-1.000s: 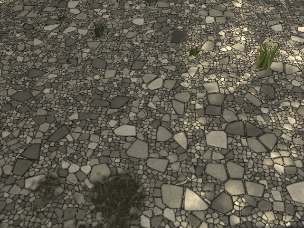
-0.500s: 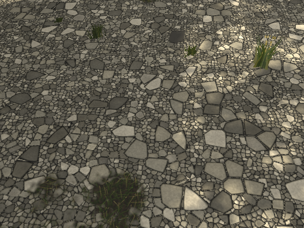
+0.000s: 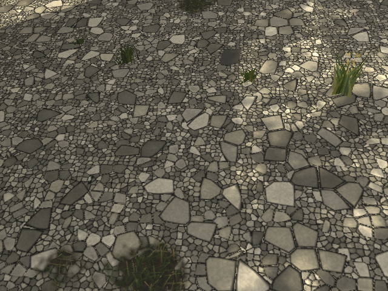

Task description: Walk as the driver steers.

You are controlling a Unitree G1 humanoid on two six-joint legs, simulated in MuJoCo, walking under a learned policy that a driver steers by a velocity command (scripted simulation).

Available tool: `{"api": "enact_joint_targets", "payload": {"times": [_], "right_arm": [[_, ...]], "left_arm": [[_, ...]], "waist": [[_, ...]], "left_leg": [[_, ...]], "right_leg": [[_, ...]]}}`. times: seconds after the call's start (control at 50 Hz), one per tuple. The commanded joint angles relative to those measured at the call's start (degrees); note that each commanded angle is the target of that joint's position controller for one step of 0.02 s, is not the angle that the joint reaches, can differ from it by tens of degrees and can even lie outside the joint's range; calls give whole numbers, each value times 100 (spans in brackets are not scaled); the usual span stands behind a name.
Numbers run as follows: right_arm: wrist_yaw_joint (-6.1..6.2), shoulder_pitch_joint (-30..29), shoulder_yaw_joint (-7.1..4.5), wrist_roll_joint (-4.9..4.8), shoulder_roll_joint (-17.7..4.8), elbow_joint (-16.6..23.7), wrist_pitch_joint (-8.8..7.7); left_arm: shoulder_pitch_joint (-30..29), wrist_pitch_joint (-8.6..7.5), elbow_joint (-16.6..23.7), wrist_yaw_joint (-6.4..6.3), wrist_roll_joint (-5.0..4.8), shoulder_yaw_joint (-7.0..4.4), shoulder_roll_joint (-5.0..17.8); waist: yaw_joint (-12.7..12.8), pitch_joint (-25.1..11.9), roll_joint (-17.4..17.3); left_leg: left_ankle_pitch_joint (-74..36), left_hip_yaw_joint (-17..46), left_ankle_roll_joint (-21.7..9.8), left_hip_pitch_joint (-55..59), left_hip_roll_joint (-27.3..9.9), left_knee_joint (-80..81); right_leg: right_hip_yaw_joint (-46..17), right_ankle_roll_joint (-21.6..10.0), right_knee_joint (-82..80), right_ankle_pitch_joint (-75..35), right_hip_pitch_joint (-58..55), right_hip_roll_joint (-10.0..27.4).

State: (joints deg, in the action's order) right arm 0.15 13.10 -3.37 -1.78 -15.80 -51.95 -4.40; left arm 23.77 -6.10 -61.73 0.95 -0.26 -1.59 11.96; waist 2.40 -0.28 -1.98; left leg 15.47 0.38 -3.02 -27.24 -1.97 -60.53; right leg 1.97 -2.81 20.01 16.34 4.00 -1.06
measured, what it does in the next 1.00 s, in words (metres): walks ahead: left foot, then right foot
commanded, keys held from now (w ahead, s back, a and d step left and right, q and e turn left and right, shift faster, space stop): w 0.44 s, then w+e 0.32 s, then no key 0.24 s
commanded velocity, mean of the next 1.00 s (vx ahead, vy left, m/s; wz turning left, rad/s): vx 0.43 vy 0.00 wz -0.15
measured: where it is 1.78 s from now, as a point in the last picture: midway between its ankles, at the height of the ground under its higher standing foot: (225, 261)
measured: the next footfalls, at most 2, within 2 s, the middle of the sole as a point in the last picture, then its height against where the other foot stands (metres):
left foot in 0.32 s outside the picture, level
right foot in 0.86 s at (259, 261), level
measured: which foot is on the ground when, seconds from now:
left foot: up 0.00-0.30, down 0.32-0.86, up 0.88-1.00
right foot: down 0.00-0.34, up 0.36-0.84, down 0.86-1.00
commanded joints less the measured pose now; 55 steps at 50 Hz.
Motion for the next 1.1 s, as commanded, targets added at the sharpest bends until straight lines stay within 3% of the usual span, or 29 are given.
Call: {"api": "enact_joint_targets", "payload": {"times": [0.02, 0.1, 0.2, 0.26, 0.28, 0.3, 0.32, 0.34, 0.36, 0.38, 0.4, 0.42, 0.44, 0.48, 0.56, 0.66, 0.76, 0.8, 0.82, 0.84, 0.86, 0.88, 0.9, 0.92, 0.94, 0.96, 0.98, 1.02, 1.1], "right_arm": [[-105, -627, -74, 61, -239, 436, -104], [-144, -1595, 57, 43, 29, 792, -67], [-259, -2288, 98, -17, -86, 1060, -103], [-310, -2049, 2, 0, -356, 1066, -153], [-288, -1611, -83, 5, -524, 956, -149], [-244, -674, -217, -13, -742, 669, -130], [-175, 395, -322, 12, -973, 378, -91], [-151, 1206, -443, 162, -1495, 186, -65], [-169, 1117, -295, 139, -1049, 117, -49], [-178, 493, -191, 86, -756, 159, -79], [-186, -67, -127, 88, -562, 265, -113], [-223, -404, -72, 136, -385, 288, -156], [-243, -567, -30, 196, -257, 276, -202], [-257, -564, -25, 202, -222, 153, -242], [-103, -176, -85, 255, -537, -110, -302], [33, 134, -85, 209, -731, -181, -274], [61, 638, -126, 120, -846, -360, -58], [92, 527, -144, 118, -938, -321, 79], [117, 467, -152, 129, -995, -287, 147], [140, 391, -125, 139, -955, -236, 202], [147, 516, -55, 234, -856, -89, 154], [5, 1362, 234, 373, -19, -10, 3], [-69, 1263, 91, 167, -630, -326, -126], [-88, 628, 19, -61, -794, -92, -159], [-31, 220, 52, -33, -694, 24, -157], [38, 22, 17, 54, -678, 3, -100], [79, 137, -10, 71, -662, -24, 11], [148, 462, 14, 118, -402, -113, 202], [220, 277, 32, 195, -316, -110, 314]], "left_arm": [[424, 17, 140, -56, 31, -40, 608], [437, 103, 243, -185, 60, -51, 842], [724, 114, 155, -223, -42, -111, 935], [543, 171, 214, -231, -37, -199, 1087], [463, 212, 250, -233, -12, -237, 1167], [353, 273, 298, -230, 26, -236, 1148], [266, 286, 413, -221, 71, -190, 1073], [985, 194, 516, -130, 75, 30, 271], [877, 6, 413, -82, -42, 33, 330], [201, -109, 684, -60, -234, -126, 848], [-238, -160, 824, -89, -287, -152, 955], [-415, -146, 851, -144, -227, -190, 915], [-291, -72, 827, -180, -150, -224, 819], [-21, 107, 766, -191, -141, -196, 506], [-753, 234, 1132, -219, -91, -249, 633], [-1738, 145, 1501, -55, -69, -173, 491], [-2453, 154, 2003, 154, -91, -118, 498], [-2297, 141, 2125, 236, -35, -172, 619], [-1779, 128, 2048, 255, -12, -266, 801], [-896, 102, 1820, 238, -15, -418, 1065], [-197, 130, 1685, 138, 32, -571, 1561], [-195, 169, 1699, 75, 112, -590, 2044], [216, 209, 1712, 60, 107, -463, 1493], [-234, 222, 1744, 48, 83, -396, 1329], [-720, 219, 1802, 29, 4, -352, 1152], [-1089, 219, 1853, 11, 16, -288, 965], [-1315, 215, 1870, 5, 83, -249, 871], [-1546, 163, 1854, 38, 171, -250, 881], [-1712, 199, 1719, -46, 163, -255, 954]], "waist": [[91, 509, 791], [226, 737, 656], [246, 1001, 743], [-124, 627, 834], [-383, 248, 963], [-856, -327, 970], [-1301, -985, 844], [-1014, -2058, -605], [-1023, -2354, -919], [-886, -1162, -753], [-677, -512, -296], [-462, -129, 41], [-228, -42, -75], [-38, 32, -214], [-120, 408, -119], [-453, 462, 37], [-673, 611, 105], [-453, 463, -56], [-170, 90, -195], [278, -405, -122], [484, -1073, 395], [-106, -2039, 1847], [333, -2984, 912], [306, -2159, 825], [165, -1373, 442], [9, -901, 208], [-242, -731, 299], [-502, -690, 434], [-533, -790, 668]], "left_leg": [[-639, -1, 103, -1791, -366, 305], [-1386, -261, 307, -1351, -194, 1807], [-1790, -276, 123, -931, -44, 2864], [-1430, -316, -160, -326, 153, 3076], [-1256, -428, -275, 290, 334, 3012], [-1271, -535, -445, 1431, 502, 3065], [-1224, 20, -707, 3190, 0, 2888], [93, 2820, -1716, 5527, -1652, 3192], [748, 4469, -1851, 5405, -2066, 4343], [860, 3659, -1489, 4428, -1814, 4552], [365, 2783, -1296, 3388, -1619, 4722], [-274, 2126, -1162, 2526, -1380, 4901], [-626, 1623, -1042, 1982, -1144, 5062], [-810, 1088, -1042, 1426, -1025, 5336], [-1133, 446, -1067, 1340, -1041, 5647], [-1577, -356, -788, 1808, -933, 5675], [-2153, -613, -647, 3210, -1338, 5135], [-4193, -729, -513, 3338, -1355, 4345], [-5248, -772, -408, 3329, -1281, 3605], [-5472, -947, -197, 3064, -1019, 2485], [-3837, -1028, 102, 1841, -701, 928], [1895, -808, 515, -525, 437, -1425], [2375, 520, 471, -478, 413, -2039], [2048, 517, 398, -878, 74, -1973], [1633, 340, 384, -1036, -184, -1511], [1321, 296, 416, -851, -337, -1122], [1114, 313, 428, -312, -442, -866], [793, 247, 516, 354, -403, -300], [6, 178, 633, 741, -343, 1201]], "right_leg": [[-1294, -624, -1145, -1906, -1027, 1331], [-771, -633, -1410, -2205, -408, 1150], [-598, -675, -1489, -2296, -585, 1406], [-478, -538, -820, -4074, -1124, 1587], [-423, -478, -255, -5166, -1223, 1580], [-264, -354, 801, -5816, -1033, 1389], [-236, -206, 2199, -4959, 92, 1198], [-124, 183, 4673, -1636, 2457, 157], [-970, 110, 5713, 1500, 3131, -218], [-980, -11, 6050, 1265, 3681, 153], [-800, -75, 5834, 707, 3599, 479], [-682, -57, 5456, 310, 3352, 703], [-712, -42, 5142, 47, 2925, 899], [-674, 23, 4867, -31, 2549, 1006], [-783, 205, 3988, -931, 3328, 1067], [-410, 182, 2185, -2342, 3252, 803], [-179, -27, 1510, -1701, 3786, 678], [112, -189, 1332, -1081, 3256, 364], [257, -287, 1283, -985, 2540, 113], [320, -436, 858, -1612, 1384, -152], [-589, -727, 1019, -3549, -370, 542], [-3338, -2047, 1125, -5462, -2608, 2412], [-3741, -2177, 813, -5631, -2715, 2496], [-2731, -1879, 742, -5695, -2135, 2221], [-2112, -1581, 552, -5278, -1263, 1925], [-1777, -1415, 272, -4917, -427, 1730], [-1476, -1331, 7, -4748, 283, 1567], [-1076, -1337, -239, -4813, 1002, 1410], [-613, -1214, -320, -4475, 1154, 1195]]}}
